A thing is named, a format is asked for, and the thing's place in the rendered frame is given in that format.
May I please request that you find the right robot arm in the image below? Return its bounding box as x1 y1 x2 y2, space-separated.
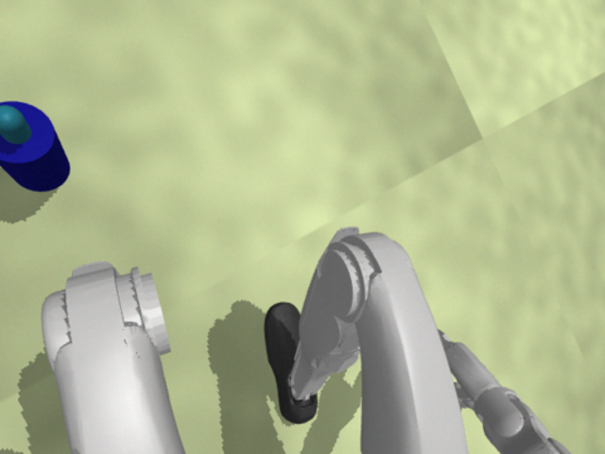
474 387 571 454

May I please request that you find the bottle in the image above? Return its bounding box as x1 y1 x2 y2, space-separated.
0 101 70 192

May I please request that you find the right robot foot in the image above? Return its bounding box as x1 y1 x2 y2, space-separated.
265 302 318 424

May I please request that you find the right robot hand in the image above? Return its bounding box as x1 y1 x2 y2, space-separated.
438 329 502 411

